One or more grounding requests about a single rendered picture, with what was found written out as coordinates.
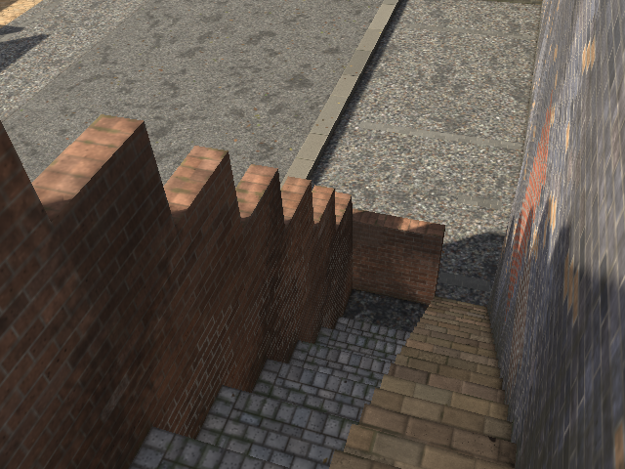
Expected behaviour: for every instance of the stairs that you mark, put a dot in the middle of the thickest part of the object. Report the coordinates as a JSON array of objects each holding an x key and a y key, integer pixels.
[{"x": 441, "y": 406}]

